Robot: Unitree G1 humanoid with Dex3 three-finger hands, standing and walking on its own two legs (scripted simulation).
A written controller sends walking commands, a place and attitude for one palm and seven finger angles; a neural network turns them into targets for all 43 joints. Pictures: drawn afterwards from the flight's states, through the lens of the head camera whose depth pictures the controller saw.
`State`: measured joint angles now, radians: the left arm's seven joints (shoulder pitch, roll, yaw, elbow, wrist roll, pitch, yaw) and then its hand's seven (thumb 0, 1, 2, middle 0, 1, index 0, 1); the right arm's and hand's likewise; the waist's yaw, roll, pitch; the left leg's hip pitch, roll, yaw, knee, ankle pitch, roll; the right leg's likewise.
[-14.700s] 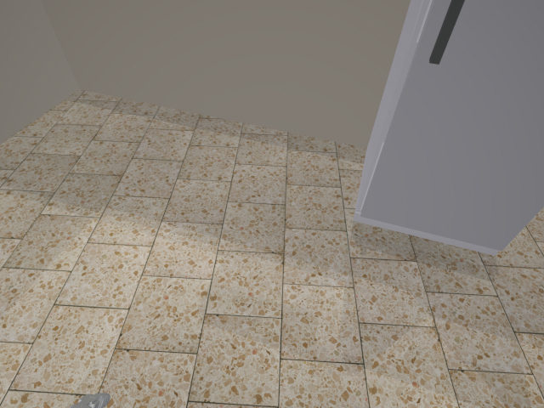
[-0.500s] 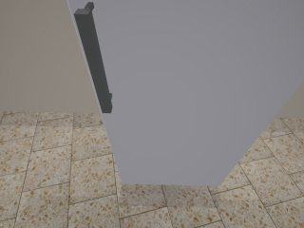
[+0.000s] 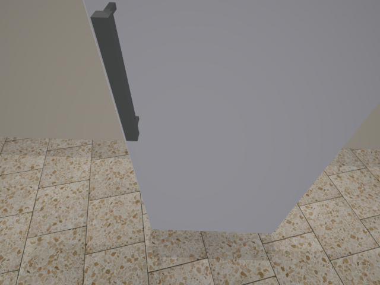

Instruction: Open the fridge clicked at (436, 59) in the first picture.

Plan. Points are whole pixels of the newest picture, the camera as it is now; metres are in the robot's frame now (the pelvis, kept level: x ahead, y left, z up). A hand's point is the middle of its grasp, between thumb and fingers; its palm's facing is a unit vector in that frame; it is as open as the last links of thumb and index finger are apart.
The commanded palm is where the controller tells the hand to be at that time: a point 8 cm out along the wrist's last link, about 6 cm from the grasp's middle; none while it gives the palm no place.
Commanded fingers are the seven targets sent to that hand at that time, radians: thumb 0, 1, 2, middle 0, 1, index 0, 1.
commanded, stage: raise the hand to about handle height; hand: left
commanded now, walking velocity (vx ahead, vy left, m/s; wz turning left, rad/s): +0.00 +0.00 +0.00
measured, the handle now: (123, 82) +0.44 +0.17 +0.21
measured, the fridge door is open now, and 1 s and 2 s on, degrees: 0 0 0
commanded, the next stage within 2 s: none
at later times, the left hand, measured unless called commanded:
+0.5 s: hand out of the picture +0.12 +0.19 -0.03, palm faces +0.12 -0.99 +0.00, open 8.7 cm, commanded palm +0.12 +0.25 +0.01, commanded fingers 0.00 0.36 0.67 -0.24 -0.64 -0.24 -0.64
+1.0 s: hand (41, 219) +0.19 +0.26 +0.11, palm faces +0.17 -0.98 -0.09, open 11.7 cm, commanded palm +0.16 +0.30 +0.11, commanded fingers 0.00 -0.22 0.42 -0.28 -1.02 -0.28 -1.02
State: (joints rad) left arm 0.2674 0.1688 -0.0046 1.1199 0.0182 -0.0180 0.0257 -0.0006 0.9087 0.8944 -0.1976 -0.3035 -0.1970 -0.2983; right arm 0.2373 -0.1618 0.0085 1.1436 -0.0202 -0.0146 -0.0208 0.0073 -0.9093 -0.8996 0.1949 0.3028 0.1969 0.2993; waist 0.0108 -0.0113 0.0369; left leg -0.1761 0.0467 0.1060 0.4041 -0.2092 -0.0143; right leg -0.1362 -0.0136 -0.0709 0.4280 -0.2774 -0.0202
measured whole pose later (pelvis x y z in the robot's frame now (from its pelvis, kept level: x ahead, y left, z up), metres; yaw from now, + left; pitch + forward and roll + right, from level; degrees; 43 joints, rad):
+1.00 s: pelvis -0.02 +0.01 -0.02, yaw +2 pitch +1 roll -1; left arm 0.30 0.31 0.36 -0.13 -0.35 -0.15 -0.27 0.00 0.01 0.51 -0.26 -0.88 -0.26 -0.88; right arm 0.33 -0.25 0.04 0.65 0.05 -0.29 -0.07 0.02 -0.90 -0.90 0.20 0.30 0.20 0.30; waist 0.03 0.04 -0.05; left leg -0.38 0.05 0.06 0.66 -0.30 0.01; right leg -0.30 -0.02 -0.10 0.63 -0.35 -0.01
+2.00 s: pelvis -0.01 +0.00 +0.00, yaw +2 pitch -4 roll +0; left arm -0.17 0.50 0.52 0.00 -0.35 0.29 -0.43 -0.02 -0.50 0.30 -0.30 -1.20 -0.30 -1.20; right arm 0.20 -0.28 0.08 0.63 0.10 -0.20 -0.09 0.02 -0.90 -0.90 0.20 0.30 0.20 0.30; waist 0.06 0.05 -0.03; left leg -0.16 0.04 0.06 0.44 -0.21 -0.01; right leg -0.09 -0.02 -0.11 0.43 -0.27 -0.02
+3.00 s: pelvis -0.01 +0.01 +0.00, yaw +2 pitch -3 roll +0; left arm -0.38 0.44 0.39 0.18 -0.28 0.30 -0.33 -0.02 -0.50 0.30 -0.30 -1.20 -0.30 -1.20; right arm 0.19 -0.26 0.09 0.65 0.10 -0.16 -0.10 0.02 -0.90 -0.90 0.20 0.30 0.20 0.30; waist 0.04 0.05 -0.02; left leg -0.18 0.02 0.07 0.44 -0.21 0.01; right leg -0.11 -0.03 -0.10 0.44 -0.28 0.00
